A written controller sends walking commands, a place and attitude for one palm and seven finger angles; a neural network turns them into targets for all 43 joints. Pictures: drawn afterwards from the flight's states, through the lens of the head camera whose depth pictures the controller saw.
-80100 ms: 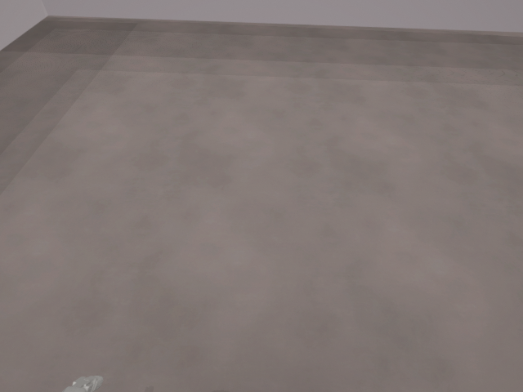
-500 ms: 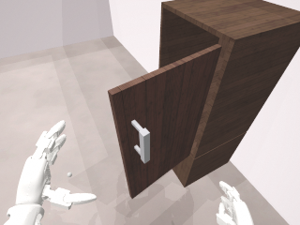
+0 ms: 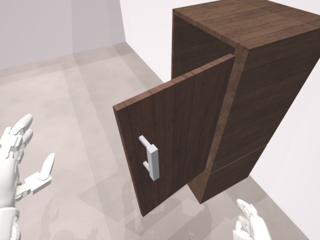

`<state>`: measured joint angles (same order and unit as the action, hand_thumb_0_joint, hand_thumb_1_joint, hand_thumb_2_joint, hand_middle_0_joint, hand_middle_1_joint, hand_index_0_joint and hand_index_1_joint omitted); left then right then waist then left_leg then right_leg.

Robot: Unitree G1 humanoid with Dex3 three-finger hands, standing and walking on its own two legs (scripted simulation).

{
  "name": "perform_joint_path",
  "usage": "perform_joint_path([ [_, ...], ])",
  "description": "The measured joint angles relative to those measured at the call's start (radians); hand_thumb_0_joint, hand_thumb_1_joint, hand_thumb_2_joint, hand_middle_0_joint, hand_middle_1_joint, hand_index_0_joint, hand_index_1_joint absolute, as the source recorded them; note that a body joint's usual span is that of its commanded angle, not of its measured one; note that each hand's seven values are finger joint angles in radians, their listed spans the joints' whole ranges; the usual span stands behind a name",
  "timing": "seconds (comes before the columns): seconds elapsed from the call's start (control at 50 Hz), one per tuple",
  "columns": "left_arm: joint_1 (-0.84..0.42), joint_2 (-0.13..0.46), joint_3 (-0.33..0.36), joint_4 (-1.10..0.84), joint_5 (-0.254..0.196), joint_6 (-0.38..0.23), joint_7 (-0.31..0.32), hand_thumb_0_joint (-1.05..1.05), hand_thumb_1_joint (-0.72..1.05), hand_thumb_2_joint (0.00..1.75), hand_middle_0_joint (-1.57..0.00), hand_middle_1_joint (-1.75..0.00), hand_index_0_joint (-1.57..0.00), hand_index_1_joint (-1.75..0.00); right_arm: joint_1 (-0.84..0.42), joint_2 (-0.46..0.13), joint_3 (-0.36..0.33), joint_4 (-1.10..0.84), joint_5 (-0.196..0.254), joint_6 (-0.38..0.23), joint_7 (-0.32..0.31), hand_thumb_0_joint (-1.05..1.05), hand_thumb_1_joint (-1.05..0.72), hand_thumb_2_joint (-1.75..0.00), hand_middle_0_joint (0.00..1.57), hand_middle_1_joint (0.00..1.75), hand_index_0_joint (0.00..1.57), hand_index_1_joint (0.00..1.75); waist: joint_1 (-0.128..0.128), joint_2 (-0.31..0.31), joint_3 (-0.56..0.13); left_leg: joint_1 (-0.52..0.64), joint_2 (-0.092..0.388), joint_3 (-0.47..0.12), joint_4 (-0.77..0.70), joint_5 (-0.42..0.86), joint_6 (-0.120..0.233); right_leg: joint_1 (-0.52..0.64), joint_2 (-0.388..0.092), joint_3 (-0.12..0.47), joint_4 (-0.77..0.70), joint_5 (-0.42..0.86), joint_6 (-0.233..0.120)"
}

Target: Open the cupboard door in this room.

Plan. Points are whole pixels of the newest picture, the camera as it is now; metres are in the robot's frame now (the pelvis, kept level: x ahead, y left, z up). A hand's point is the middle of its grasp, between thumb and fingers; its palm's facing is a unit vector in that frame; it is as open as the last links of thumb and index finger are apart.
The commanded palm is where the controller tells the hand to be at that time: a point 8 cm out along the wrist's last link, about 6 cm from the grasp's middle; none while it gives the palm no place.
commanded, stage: draw the hand back to the body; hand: left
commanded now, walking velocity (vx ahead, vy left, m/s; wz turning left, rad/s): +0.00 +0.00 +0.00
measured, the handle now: (149, 158) +0.30 +0.08 +0.06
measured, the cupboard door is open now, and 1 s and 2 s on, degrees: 99 99 99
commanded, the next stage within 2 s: step back with the hand held close in 0.40 s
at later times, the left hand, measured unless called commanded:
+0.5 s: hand (43, 176) +0.17 +0.25 +0.16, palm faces +0.46 -0.79 -0.41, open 7.4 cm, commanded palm +0.13 +0.29 +0.17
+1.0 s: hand (18, 193) +0.14 +0.27 +0.15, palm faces +0.43 -0.74 -0.52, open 7.4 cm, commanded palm +0.08 +0.31 +0.17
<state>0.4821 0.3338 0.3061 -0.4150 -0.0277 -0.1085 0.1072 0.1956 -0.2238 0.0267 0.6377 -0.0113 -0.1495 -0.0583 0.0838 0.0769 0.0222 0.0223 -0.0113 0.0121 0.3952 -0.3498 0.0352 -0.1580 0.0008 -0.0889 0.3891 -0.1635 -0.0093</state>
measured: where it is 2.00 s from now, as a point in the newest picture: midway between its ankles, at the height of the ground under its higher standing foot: outside the picture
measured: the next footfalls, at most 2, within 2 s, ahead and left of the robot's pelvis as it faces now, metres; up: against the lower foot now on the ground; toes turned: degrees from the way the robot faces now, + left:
right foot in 1.40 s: -0.06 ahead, -0.12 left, +0.00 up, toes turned +2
left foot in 1.72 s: -0.12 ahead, +0.12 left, +0.00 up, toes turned +1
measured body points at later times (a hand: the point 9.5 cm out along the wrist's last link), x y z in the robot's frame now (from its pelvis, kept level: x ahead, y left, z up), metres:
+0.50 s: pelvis -0.01 -0.01 +0.00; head -0.03 -0.03 +0.45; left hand +0.14 +0.29 +0.18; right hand +0.17 -0.23 -0.08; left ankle -0.08 +0.09 -0.74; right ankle +0.03 -0.12 -0.74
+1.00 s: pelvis -0.06 +0.01 -0.02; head -0.05 +0.01 +0.43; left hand +0.11 +0.31 +0.18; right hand +0.11 -0.24 -0.09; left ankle -0.08 +0.09 -0.74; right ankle +0.03 -0.12 -0.74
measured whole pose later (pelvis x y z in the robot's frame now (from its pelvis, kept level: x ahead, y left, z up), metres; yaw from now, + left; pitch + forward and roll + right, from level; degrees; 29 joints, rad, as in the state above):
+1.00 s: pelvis -0.06 +0.01 -0.02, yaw +0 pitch -1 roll +1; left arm 0.53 0.42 0.45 -0.50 0.00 -0.19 0.14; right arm 0.21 -0.22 -0.01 0.55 -0.01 -0.06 -0.08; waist 0.01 -0.03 0.05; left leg -0.23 -0.07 0.04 0.60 -0.35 0.06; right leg -0.42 -0.05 -0.01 0.60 -0.15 0.02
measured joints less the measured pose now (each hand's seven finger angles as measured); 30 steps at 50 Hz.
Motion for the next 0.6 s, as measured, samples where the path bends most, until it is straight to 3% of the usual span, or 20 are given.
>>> perform_joint_path([
  [0.1,-0.024,0.005,0.033,0.015,-0.007,-0.006,0.004,0.0,0.73,0.83,-0.2,-0.3,-0.2,-0.3,-0.005,-0.004,-0.005,0.004,0.002,0.006,0.0,0.01,-0.9,-0.89,0.2,0.3,0.2,0.3,0.002,0.001,0.005,0.008,0.002,0.0,-0.009,0.007,-0.003,0.007,0.002,0.0,-0.007,0.006,-0.004],
  [0.22,-0.021,-0.01,0.02,0.022,-0.007,-0.007,0.002,0.01,0.84,0.88,-0.21,-0.3,-0.21,-0.3,-0.001,-0.006,-0.007,0.008,0.003,0.009,0.002,0.01,-0.9,-0.89,0.2,0.3,0.2,0.3,0.0,-0.002,0.011,0.009,0.004,0.001,-0.011,0.013,-0.006,0.008,0.004,0.0,-0.01,0.011,-0.008],
  [0.54,-0.026,-0.004,0.019,0.032,-0.006,-0.011,0.004,0.01,0.89,0.9,-0.21,-0.3,-0.21,-0.3,0.006,0.0,-0.008,0.023,0.005,-0.008,-0.006,0.01,-0.9,-0.89,0.2,0.3,0.2,0.3,-0.003,-0.003,0.021,0.012,0.012,0.003,-0.004,0.017,-0.014,0.015,0.013,0.0,-0.013,0.022,-0.018],
  [0.6,-0.049,0.012,0.059,0.051,-0.001,-0.044,0.002,0.01,0.89,0.9,-0.21,-0.3,-0.21,-0.3,-0.001,-0.001,-0.001,0.0,0.009,0.014,-0.005,0.01,-0.9,-0.89,0.2,0.3,0.2,0.3,-0.02,-0.007,0.012,-0.04,0.015,-0.006,0.027,0.011,-0.013,-0.019,0.013,-0.009,-0.013,0.029,-0.019],
])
